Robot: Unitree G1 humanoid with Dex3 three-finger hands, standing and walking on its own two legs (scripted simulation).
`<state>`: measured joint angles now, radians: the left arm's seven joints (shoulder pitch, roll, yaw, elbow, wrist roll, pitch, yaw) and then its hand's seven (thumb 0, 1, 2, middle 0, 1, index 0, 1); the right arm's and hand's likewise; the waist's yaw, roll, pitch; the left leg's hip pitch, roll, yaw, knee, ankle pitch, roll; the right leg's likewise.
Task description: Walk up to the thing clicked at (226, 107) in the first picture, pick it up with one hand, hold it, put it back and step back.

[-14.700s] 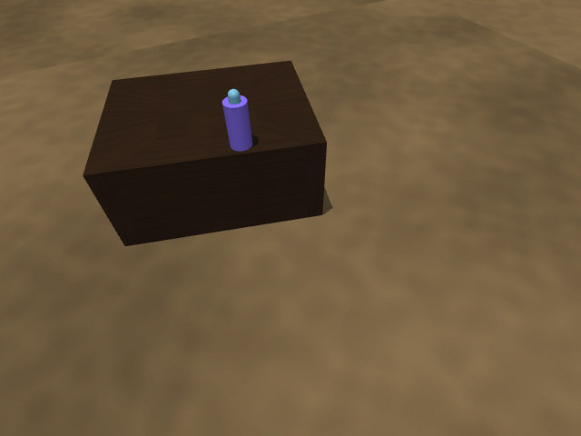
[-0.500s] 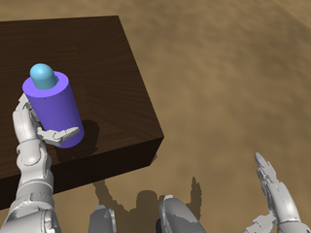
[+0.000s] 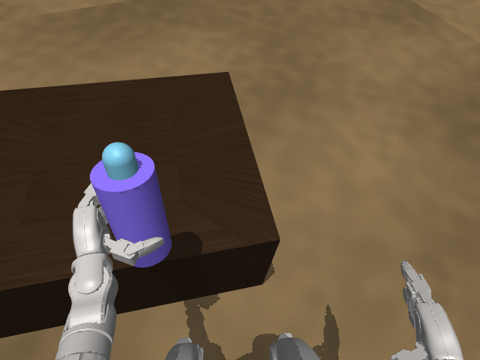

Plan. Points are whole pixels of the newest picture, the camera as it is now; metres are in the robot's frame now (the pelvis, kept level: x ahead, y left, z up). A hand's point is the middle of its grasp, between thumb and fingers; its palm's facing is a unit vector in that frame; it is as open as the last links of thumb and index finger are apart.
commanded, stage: lift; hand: left
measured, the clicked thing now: (133, 203) +0.38 +0.17 +0.05
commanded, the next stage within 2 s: hold in 0.54 s
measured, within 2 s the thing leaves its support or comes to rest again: neither
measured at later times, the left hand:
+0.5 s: hand (129, 216) +0.35 +0.17 +0.05, palm faces +0.20 -0.98 -0.04, open 12.5 cm
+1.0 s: hand (122, 212) +0.35 +0.17 +0.07, palm faces +0.19 -0.98 -0.03, open 12.5 cm
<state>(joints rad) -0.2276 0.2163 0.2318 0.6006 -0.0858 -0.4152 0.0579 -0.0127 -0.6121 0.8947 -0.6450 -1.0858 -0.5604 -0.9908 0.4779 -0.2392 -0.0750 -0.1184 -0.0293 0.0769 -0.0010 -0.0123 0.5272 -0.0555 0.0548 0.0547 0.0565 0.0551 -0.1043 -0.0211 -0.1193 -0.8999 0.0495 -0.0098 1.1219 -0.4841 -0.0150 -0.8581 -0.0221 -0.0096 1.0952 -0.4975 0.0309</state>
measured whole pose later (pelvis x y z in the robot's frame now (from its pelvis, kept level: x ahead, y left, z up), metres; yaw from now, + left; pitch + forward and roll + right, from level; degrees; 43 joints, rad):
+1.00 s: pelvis +0.02 +0.00 +0.03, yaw +0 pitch +10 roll -1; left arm -0.03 0.17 0.15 0.28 -0.12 -0.24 0.07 -0.02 -0.61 0.89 -0.65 -1.08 -0.57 -0.98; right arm 0.47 -0.21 -0.06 0.02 -0.01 0.05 -0.03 -0.01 0.51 -0.06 0.05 0.05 0.05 0.06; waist -0.05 0.00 -0.11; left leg -0.68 0.04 0.01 0.97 -0.46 -0.01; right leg -0.65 -0.03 0.01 0.95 -0.47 0.03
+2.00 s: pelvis +0.02 +0.00 +0.04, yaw +0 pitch +8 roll +0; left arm -0.02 0.16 0.15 0.25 -0.13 -0.20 0.07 -0.02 -0.61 0.89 -0.65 -1.08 -0.57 -0.98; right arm 0.42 -0.20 -0.07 0.16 0.00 0.01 -0.05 -0.01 0.51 -0.06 0.05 0.05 0.05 0.06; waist -0.04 0.00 -0.09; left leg -0.63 0.04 0.01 0.91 -0.43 -0.02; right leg -0.60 -0.03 0.01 0.90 -0.45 0.03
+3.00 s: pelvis +0.02 -0.01 +0.03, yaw +0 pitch +9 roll +0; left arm 0.03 0.16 0.15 0.22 -0.12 -0.24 0.07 -0.02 -0.61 0.89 -0.65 -1.08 -0.56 -0.99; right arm 0.39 -0.21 -0.08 0.19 -0.01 0.01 -0.05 -0.01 0.50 -0.06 0.05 0.05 0.05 0.05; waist -0.03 0.00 -0.09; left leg -0.65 0.04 0.00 0.93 -0.45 -0.02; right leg -0.62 -0.03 0.00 0.93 -0.47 0.02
